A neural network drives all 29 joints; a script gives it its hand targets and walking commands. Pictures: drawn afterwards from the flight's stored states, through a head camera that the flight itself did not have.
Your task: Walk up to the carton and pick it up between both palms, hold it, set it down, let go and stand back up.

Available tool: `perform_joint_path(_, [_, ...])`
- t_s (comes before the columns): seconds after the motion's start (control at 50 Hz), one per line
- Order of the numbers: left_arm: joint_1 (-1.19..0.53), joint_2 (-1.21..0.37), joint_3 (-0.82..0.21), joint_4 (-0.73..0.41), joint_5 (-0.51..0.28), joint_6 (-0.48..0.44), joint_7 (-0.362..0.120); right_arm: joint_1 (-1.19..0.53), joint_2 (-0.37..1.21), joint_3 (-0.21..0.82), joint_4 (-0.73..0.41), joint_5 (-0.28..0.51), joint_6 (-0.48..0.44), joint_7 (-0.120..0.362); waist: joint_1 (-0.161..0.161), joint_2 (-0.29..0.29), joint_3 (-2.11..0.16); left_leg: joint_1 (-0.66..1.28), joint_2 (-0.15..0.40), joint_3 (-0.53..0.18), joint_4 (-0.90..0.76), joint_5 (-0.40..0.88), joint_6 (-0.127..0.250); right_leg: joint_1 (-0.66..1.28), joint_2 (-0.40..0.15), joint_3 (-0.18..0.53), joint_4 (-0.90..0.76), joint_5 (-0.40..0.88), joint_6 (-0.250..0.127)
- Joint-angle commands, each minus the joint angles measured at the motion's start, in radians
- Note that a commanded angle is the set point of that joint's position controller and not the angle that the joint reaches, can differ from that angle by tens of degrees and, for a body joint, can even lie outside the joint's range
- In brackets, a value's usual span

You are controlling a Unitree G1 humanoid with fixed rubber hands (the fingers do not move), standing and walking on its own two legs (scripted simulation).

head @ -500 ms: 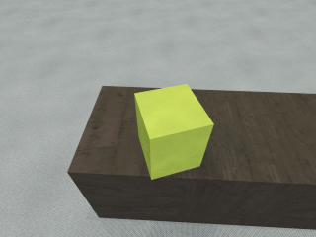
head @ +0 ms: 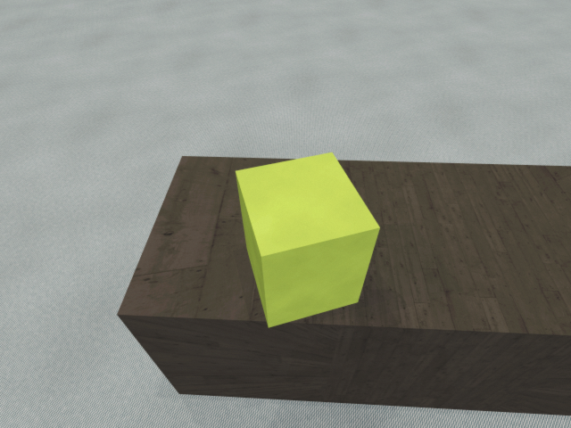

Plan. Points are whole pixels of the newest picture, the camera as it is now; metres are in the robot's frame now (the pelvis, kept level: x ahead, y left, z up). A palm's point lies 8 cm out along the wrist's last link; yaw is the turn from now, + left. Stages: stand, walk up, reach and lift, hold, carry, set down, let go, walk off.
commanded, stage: stand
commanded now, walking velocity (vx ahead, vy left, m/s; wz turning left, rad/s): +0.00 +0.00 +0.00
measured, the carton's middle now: (300, 240) +0.49 -0.02 -0.08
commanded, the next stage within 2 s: none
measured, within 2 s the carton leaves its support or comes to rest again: neither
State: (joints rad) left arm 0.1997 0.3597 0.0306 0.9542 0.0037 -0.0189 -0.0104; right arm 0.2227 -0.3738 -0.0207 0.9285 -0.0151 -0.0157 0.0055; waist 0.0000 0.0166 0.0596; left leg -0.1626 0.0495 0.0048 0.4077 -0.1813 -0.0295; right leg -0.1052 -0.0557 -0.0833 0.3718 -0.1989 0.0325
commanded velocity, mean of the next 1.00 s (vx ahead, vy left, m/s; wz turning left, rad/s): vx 0.00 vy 0.00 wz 0.00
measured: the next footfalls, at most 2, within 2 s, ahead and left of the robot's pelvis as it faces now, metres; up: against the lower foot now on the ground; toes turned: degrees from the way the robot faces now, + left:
none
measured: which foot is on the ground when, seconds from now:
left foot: down 0.00-1.00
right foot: down 0.00-1.00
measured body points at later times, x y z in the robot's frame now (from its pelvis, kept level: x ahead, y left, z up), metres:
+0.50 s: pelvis +0.01 +0.00 +0.00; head +0.01 +0.00 +0.45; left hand +0.09 +0.30 -0.12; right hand +0.08 -0.31 -0.12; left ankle +0.03 +0.14 -0.74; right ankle +0.00 -0.14 -0.74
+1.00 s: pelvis +0.01 +0.00 +0.00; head +0.01 +0.00 +0.45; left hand +0.09 +0.30 -0.12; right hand +0.07 -0.31 -0.12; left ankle +0.03 +0.14 -0.74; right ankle +0.00 -0.14 -0.74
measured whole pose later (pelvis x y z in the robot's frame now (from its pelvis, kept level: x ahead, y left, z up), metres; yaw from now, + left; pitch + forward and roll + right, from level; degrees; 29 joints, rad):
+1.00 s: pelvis +0.01 +0.00 +0.00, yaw -1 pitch -4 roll +0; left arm 0.17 0.35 0.04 1.03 0.00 -0.01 0.00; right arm 0.20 -0.37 -0.02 1.01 -0.01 -0.01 -0.01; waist 0.00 0.01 0.07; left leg -0.12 0.05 0.02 0.34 -0.16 -0.03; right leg -0.08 -0.05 -0.07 0.33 -0.19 0.03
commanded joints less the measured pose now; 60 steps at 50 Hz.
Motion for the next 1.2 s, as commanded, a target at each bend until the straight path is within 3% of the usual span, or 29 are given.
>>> perform_joint_path(0.0, [-0.022, 0.182, 0.032, -0.046, -0.001, -0.014, 0.005, -0.015, -0.188, -0.041, -0.045, 0.003, -0.016, -0.011, 0.003, 0.0, -0.013, -0.026, 0.075, -0.054, -0.076, 0.066, 0.053, 0.004, -0.08, 0.067, -0.09, 0.09, -0.038])
perform_joint_path(0.04, [-0.005, 0.215, 0.046, -0.039, -0.009, -0.008, 0.009, 0.024, -0.162, -0.032, -0.022, 0.012, -0.009, -0.003, -0.002, -0.068, 0.017, -0.001, 0.086, -0.062, -0.096, 0.136, 0.037, -0.036, -0.087, 0.076, -0.066, 0.075, -0.047])
perform_joint_path(0.08, [-0.051, 0.227, 0.044, -0.042, 0.003, -0.014, 0.015, -0.041, -0.205, -0.048, -0.036, 0.003, -0.009, -0.014, -0.012, 0.013, -0.001, 0.038, 0.094, -0.06, -0.065, 0.112, 0.044, -0.054, -0.093, 0.094, -0.083, 0.062, -0.046])
perform_joint_path(0.12, [-0.024, 0.187, 0.038, -0.026, -0.005, -0.01, 0.012, 0.004, -0.191, -0.038, -0.02, 0.004, -0.014, -0.013, 0.007, 0.015, -0.039, -0.004, 0.076, -0.049, -0.096, 0.131, 0.045, 0.05, -0.099, 0.089, -0.065, 0.108, -0.047])
perform_joint_path(0.16, [-0.059, 0.202, 0.039, -0.044, -0.007, -0.009, 0.011, -0.008, -0.189, -0.037, -0.024, 0.004, -0.015, -0.019, -0.001, -0.085, -0.052, 0.023, 0.077, -0.065, -0.098, 0.137, 0.04, 0.02, -0.069, 0.052, -0.078, 0.069, -0.042])
perform_joint_path(0.18, [-0.027, 0.141, 0.023, -0.02, -0.01, -0.01, 0.014, -0.006, -0.204, -0.04, -0.006, 0.011, -0.016, -0.025, -0.005, 0.006, -0.042, 0.028, 0.081, -0.05, -0.09, 0.11, 0.049, 0.009, -0.077, 0.073, -0.104, 0.113, -0.039])
perform_joint_path(0.2, [-0.037, 0.201, 0.036, -0.028, -0.01, -0.015, 0.012, 0.018, -0.183, -0.033, -0.006, 0.013, -0.021, -0.025, -0.016, -0.035, -0.01, 0.032, 0.088, -0.075, -0.088, 0.134, 0.04, -0.019, -0.08, 0.067, -0.083, 0.07, -0.043])
perform_joint_path(0.22, [-0.04, 0.135, 0.021, -0.004, -0.011, -0.011, 0.015, -0.041, -0.197, -0.042, -0.008, 0.011, -0.024, -0.019, 0.001, 0.036, -0.014, 0.018, 0.087, -0.058, -0.074, 0.139, 0.036, 0.011, -0.081, 0.071, -0.107, 0.065, -0.036])
perform_joint_path(0.24, [-0.031, 0.155, 0.024, -0.02, -0.01, -0.018, 0.007, 0.031, -0.188, -0.038, -0.002, 0.006, -0.018, -0.02, -0.014, -0.058, -0.045, 0.005, 0.089, -0.067, -0.093, 0.1, 0.048, 0.044, -0.094, 0.078, -0.087, 0.055, -0.047])
perform_joint_path(0.28, [-0.013, 0.129, 0.011, 0.008, -0.012, -0.018, 0.017, -0.041, -0.202, -0.041, -0.002, 0.007, -0.022, -0.021, 0.016, -0.018, -0.016, -0.002, 0.083, -0.065, -0.081, 0.155, 0.042, 0.035, -0.083, 0.073, -0.115, 0.116, -0.044])
perform_joint_path(0.32, [-0.032, 0.175, 0.025, -0.008, -0.006, -0.018, 0.015, -0.038, -0.191, -0.035, -0.008, 0.009, -0.014, -0.017, 0.022, -0.054, -0.002, -0.006, 0.089, -0.06, -0.092, 0.103, 0.041, 0.013, -0.099, 0.09, -0.082, 0.101, -0.051])
perform_joint_path(0.36, [-0.032, 0.175, 0.041, -0.003, -0.008, -0.004, 0.017, -0.028, -0.181, -0.032, 0.007, 0.009, -0.011, -0.024, 0.013, 0.022, -0.08, 0.022, 0.086, -0.046, -0.097, 0.134, 0.049, 0.075, -0.102, 0.077, -0.096, 0.094, -0.046])
perform_joint_path(0.46, [-0.078, 0.223, 0.049, 0.003, 0.005, -0.013, 0.012, -0.028, -0.153, -0.022, -0.002, 0.011, -0.012, -0.014, -0.023, -0.015, 0.015, 0.022, 0.089, -0.057, -0.099, 0.078, 0.042, -0.039, -0.084, 0.083, -0.093, 0.071, -0.041])
perform_joint_path(0.56, [-0.006, 0.175, 0.035, 0.023, -0.007, -0.018, 0.015, -0.034, -0.185, -0.03, 0.023, 0.01, -0.01, -0.018, 0.012, -0.056, -0.011, 0.027, 0.098, -0.083, -0.119, 0.101, 0.058, 0.003, -0.081, 0.068, -0.1, 0.057, -0.05])
perform_joint_path(0.62, [-0.007, 0.195, 0.042, 0.025, -0.003, -0.009, 0.006, -0.019, -0.179, -0.033, 0.013, 0.008, -0.016, -0.02, 0.008, 0.015, -0.028, 0.028, 0.082, -0.055, -0.127, 0.072, 0.043, 0.012, -0.084, 0.071, -0.098, 0.008, -0.054])
perform_joint_path(0.64, [-0.032, 0.21, 0.054, 0.02, -0.003, -0.013, 0.016, -0.027, -0.169, -0.032, 0.019, 0.008, -0.012, -0.028, 0.008, -0.012, 0.002, 0.02, 0.081, -0.041, -0.112, 0.066, 0.031, -0.009, -0.084, 0.095, -0.113, -0.014, -0.045])
perform_joint_path(0.68, [-0.042, 0.214, 0.05, 0.019, -0.002, -0.014, 0.021, -0.006, -0.176, -0.029, 0.024, 0.02, -0.013, -0.022, -0.006, 0.022, -0.049, 0.032, 0.101, -0.059, -0.111, 0.089, 0.041, 0.033, -0.101, 0.093, -0.105, 0.091, -0.045])
perform_joint_path(0.7, [-0.046, 0.196, 0.048, 0.011, -0.005, -0.01, 0.015, -0.058, -0.162, -0.023, 0.012, 0.013, -0.006, -0.028, 0.019, 0.012, -0.007, -0.043, 0.088, -0.048, -0.114, 0.083, 0.045, 0.063, -0.106, 0.087, -0.092, 0.127, -0.035])
perform_joint_path(0.74, [-0.057, 0.196, 0.039, 0.021, -0.006, -0.014, 0.016, -0.014, -0.187, -0.035, 0.033, 0.008, -0.006, -0.029, -0.014, -0.021, -0.02, 0.04, 0.083, -0.049, -0.131, 0.091, 0.033, 0.002, -0.091, 0.081, -0.094, 0.063, -0.041])
perform_joint_path(0.76, [-0.068, 0.183, 0.048, 0.013, -0.003, -0.008, 0.019, -0.05, -0.161, -0.03, 0.036, 0.008, -0.007, -0.03, 0.005, -0.073, -0.01, 0.053, 0.1, -0.06, -0.133, 0.1, 0.036, -0.018, -0.083, 0.077, -0.119, 0.033, -0.037])
perform_joint_path(0.82, [-0.066, 0.182, 0.028, 0.019, -0.004, -0.007, 0.011, 0.008, -0.196, -0.043, 0.042, 0.011, -0.015, -0.022, -0.036, 0.032, -0.012, 0.04, 0.088, -0.044, -0.136, 0.015, 0.041, -0.016, -0.083, 0.085, -0.126, -0.015, -0.036])
perform_joint_path(0.84, [-0.054, 0.202, 0.046, 0.016, -0.006, -0.005, 0.01, -0.052, -0.204, -0.044, 0.034, 0.003, -0.01, -0.022, 0.011, 0.014, 0.052, -0.025, 0.094, -0.065, -0.147, 0.068, 0.042, -0.005, -0.084, 0.074, -0.106, 0.007, -0.041])
perform_joint_path(0.88, [-0.062, 0.188, 0.037, 0.019, -0.001, -0.017, 0.008, -0.031, -0.152, -0.034, 0.031, 0.015, -0.01, -0.022, -0.002, -0.08, -0.017, 0.051, 0.099, -0.065, -0.128, 0.096, 0.033, -0.017, -0.086, 0.081, -0.116, 0.044, -0.042])
perform_joint_path(0.94, [-0.013, 0.174, 0.039, 0.034, -0.004, -0.006, 0.01, -0.061, -0.174, -0.036, 0.025, 0.005, -0.002, -0.018, 0.015, 0.031, -0.002, 0.005, 0.073, -0.047, -0.144, -0.008, 0.04, -0.001, -0.074, 0.076, -0.114, -0.02, -0.041])
perform_joint_path(0.98, [-0.045, 0.196, 0.048, 0.035, -0.009, -0.003, 0.018, -0.05, -0.205, -0.048, 0.017, 0.007, -0.013, -0.025, -0.009, 0.007, -0.04, 0.044, 0.086, -0.051, -0.123, 0.073, 0.035, 0.023, -0.093, 0.072, -0.112, 0.081, -0.043])
perform_joint_path(1.06, [-0.08, 0.213, 0.057, 0.019, -0.002, -0.015, 0.019, -0.004, -0.197, -0.053, 0.045, 0.006, -0.018, -0.019, -0.027, -0.059, -0.04, 0.062, 0.092, -0.05, -0.12, 0.071, 0.048, -0.018, -0.093, 0.089, -0.126, 0.008, -0.046])
perform_joint_path(1.08, [-0.095, 0.2, 0.045, 0.028, -0.009, -0.011, 0.013, -0.025, -0.206, -0.053, 0.052, 0.013, -0.02, -0.02, -0.019, 0.014, -0.011, 0.024, 0.082, -0.051, -0.112, 0.085, 0.043, -0.006, -0.091, 0.089, -0.122, 0.037, -0.052])
perform_joint_path(1.14, [-0.009, 0.161, 0.044, 0.044, -0.019, -0.022, 0.011, -0.052, -0.21, -0.054, 0.042, 0.01, -0.025, -0.02, 0.016, -0.034, -0.036, 0.012, 0.09, -0.053, -0.103, 0.157, 0.049, 0.059, -0.095, 0.078, -0.125, 0.095, -0.045])
perform_joint_path(1.18, [-0.044, 0.169, 0.043, 0.034, -0.011, -0.02, 0.019, -0.035, -0.153, -0.037, 0.041, 0.014, -0.012, -0.022, 0.004, -0.022, 0.006, -0.002, 0.079, -0.051, -0.104, 0.134, 0.045, 0.015, -0.083, 0.074, -0.116, 0.078, -0.044])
